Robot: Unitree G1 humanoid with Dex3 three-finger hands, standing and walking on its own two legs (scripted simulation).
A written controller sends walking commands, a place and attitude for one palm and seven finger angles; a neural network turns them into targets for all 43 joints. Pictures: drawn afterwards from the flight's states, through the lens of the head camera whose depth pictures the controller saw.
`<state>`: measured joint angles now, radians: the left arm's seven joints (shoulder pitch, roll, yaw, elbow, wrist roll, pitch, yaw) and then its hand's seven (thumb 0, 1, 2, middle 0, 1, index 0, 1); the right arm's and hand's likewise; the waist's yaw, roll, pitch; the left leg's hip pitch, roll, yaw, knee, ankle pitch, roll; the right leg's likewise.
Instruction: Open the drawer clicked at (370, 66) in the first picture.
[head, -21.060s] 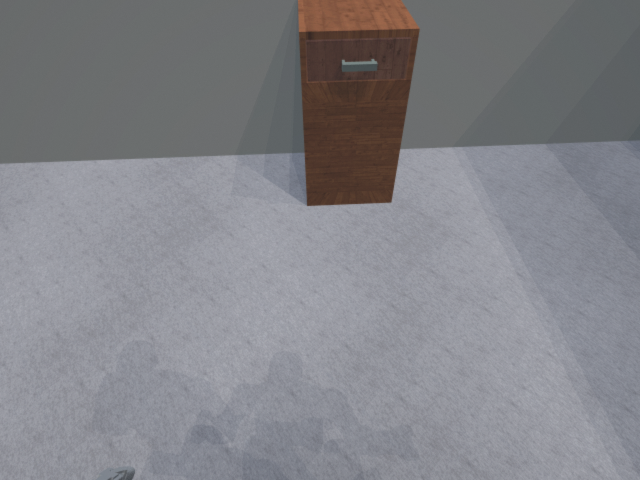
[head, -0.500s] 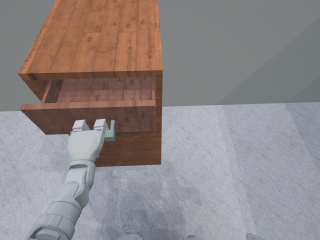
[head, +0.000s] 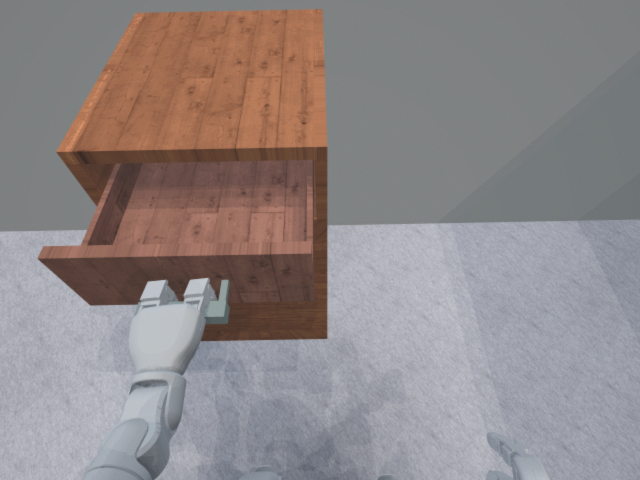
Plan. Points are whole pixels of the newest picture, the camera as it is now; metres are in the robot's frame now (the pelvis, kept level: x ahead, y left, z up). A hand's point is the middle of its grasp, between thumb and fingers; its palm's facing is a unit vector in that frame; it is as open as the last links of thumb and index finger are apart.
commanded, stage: pull the drawer open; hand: left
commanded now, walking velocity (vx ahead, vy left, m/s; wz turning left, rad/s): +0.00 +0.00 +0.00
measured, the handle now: (186, 299) +0.36 +0.21 -0.03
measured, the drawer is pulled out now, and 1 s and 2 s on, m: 0.17 0.28 0.30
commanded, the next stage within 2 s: open the thumb to release the handle in 1.28 s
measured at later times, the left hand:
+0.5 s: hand (177, 387) +0.25 +0.20 -0.05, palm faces -0.02 -0.09 -1.00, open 6.0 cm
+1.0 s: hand (170, 429) +0.20 +0.19 -0.05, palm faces -0.04 -0.10 -0.99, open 6.0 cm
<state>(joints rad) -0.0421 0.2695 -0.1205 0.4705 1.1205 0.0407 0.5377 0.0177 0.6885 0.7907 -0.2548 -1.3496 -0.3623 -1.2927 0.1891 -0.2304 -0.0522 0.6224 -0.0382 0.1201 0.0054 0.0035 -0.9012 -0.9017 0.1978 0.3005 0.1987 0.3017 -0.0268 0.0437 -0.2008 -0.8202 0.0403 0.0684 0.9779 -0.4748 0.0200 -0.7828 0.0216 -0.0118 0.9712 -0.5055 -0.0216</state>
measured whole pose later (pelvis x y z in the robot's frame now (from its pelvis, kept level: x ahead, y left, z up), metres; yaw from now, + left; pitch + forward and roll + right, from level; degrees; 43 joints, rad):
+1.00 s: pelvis +0.00 -0.02 -0.01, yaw +1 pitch +17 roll +1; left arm 0.41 0.28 -0.11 0.10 1.11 -0.01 0.56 0.03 0.68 0.76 -0.24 -1.32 -0.38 -1.30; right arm 0.14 -0.22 -0.01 0.53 -0.06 0.10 0.03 0.01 -0.90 -0.90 0.20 0.30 0.20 0.30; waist 0.01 0.04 -0.20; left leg -0.84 0.04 0.06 1.05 -0.51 0.00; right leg -0.81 0.02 -0.02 1.08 -0.56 -0.05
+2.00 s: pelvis -0.02 -0.03 -0.02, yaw +2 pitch +16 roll +1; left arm 0.37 0.30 -0.08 0.12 1.09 -0.03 0.56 0.00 -0.41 0.34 -0.30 -1.20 -0.32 -1.21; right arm 0.15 -0.24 -0.02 0.55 -0.06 0.10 0.01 0.01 -0.90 -0.90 0.20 0.30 0.20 0.30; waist 0.02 0.05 -0.20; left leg -0.89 0.04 0.02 1.09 -0.49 -0.02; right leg -0.85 0.02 -0.05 1.12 -0.55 -0.07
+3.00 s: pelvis -0.02 -0.01 +0.01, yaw +2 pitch +12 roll +0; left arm 0.37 0.32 -0.10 0.06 1.04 0.02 0.48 0.00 -0.49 0.30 -0.33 -1.20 -0.36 -1.22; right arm 0.16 -0.24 -0.02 0.56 -0.04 0.10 0.00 0.01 -0.90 -0.90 0.20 0.30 0.20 0.30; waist 0.03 0.06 -0.16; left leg -0.70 0.03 0.03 0.93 -0.43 0.00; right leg -0.66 0.02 -0.04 0.94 -0.49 -0.04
